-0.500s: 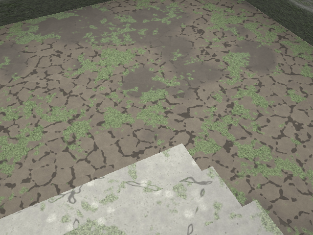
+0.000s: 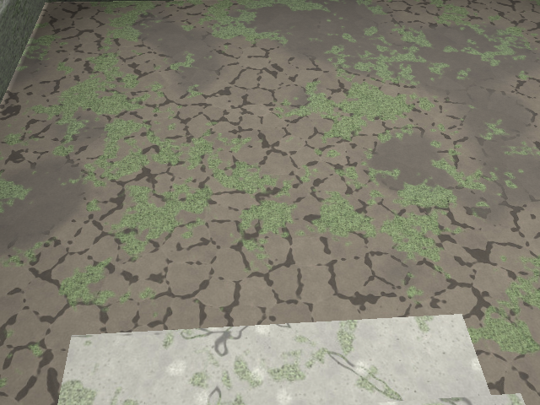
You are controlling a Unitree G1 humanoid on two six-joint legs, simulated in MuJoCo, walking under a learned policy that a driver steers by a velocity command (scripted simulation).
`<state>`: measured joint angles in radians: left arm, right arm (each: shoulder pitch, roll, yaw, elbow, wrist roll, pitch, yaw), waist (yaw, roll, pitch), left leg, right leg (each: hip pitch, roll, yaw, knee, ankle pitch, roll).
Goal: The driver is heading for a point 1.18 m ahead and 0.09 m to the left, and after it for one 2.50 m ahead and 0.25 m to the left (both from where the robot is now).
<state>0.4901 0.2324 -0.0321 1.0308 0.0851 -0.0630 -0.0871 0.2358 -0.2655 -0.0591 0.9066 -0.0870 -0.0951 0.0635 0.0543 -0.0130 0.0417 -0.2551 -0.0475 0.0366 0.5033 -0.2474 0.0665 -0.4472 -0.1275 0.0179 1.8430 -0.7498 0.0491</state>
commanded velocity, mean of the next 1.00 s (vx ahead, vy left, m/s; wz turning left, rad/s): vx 0.50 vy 0.00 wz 0.26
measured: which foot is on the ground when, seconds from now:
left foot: down 0.00-0.40, up 0.42-1.00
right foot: up 0.00-0.38, down 0.40-1.00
